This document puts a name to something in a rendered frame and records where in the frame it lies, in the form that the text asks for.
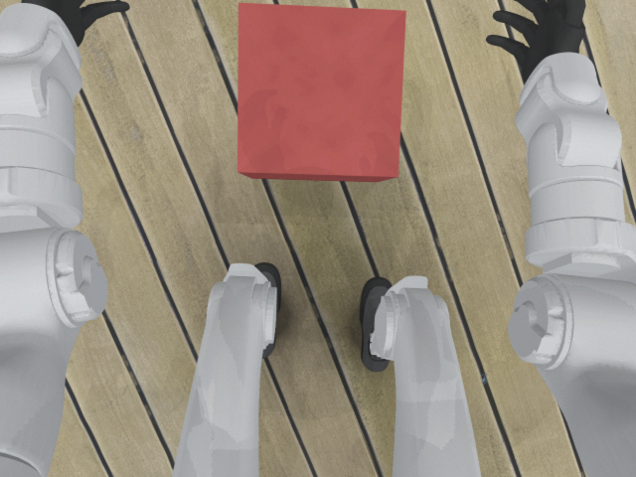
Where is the left robot upper arm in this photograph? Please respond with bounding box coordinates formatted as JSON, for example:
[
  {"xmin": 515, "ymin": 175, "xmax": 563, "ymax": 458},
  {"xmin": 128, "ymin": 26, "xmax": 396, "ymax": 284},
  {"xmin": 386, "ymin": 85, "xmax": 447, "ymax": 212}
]
[{"xmin": 0, "ymin": 227, "xmax": 107, "ymax": 477}]

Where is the robot right forearm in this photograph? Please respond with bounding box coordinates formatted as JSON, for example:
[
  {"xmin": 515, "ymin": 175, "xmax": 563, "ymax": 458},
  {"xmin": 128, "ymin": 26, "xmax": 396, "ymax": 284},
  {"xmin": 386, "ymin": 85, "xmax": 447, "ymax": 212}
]
[{"xmin": 515, "ymin": 52, "xmax": 636, "ymax": 284}]

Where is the robot left shin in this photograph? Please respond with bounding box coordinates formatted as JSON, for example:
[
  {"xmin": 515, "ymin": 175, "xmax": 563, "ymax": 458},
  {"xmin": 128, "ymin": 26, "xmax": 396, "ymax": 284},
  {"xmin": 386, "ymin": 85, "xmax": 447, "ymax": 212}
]
[{"xmin": 207, "ymin": 263, "xmax": 268, "ymax": 346}]

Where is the carton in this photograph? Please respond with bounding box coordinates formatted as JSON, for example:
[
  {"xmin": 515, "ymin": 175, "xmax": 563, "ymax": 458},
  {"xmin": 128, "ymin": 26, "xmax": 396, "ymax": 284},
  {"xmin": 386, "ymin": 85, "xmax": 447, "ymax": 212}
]
[{"xmin": 238, "ymin": 3, "xmax": 406, "ymax": 182}]

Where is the left robot hand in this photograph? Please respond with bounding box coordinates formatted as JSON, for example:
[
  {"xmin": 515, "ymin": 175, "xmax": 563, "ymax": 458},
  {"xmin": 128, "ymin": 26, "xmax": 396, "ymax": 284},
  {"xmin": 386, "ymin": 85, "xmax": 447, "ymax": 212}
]
[{"xmin": 21, "ymin": 0, "xmax": 130, "ymax": 47}]

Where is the right robot upper arm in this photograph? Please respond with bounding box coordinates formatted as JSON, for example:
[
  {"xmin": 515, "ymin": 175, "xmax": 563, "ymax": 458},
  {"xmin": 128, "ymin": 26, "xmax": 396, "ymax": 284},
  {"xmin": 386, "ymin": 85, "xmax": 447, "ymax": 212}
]
[{"xmin": 508, "ymin": 273, "xmax": 636, "ymax": 477}]

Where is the right robot hand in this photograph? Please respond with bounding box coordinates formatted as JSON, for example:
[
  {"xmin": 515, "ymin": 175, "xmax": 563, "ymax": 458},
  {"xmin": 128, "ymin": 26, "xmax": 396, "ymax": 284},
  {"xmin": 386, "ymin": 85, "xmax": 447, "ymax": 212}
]
[{"xmin": 486, "ymin": 0, "xmax": 586, "ymax": 83}]

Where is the robot left forearm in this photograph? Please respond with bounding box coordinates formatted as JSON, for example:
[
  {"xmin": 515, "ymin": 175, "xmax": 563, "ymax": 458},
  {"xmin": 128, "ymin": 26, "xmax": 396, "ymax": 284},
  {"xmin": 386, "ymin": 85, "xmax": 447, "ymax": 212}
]
[{"xmin": 0, "ymin": 3, "xmax": 83, "ymax": 234}]

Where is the right robot thigh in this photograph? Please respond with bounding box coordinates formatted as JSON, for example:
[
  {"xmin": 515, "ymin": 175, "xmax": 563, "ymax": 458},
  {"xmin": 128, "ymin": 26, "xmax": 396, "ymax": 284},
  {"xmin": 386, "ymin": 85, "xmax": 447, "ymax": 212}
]
[{"xmin": 378, "ymin": 287, "xmax": 481, "ymax": 477}]

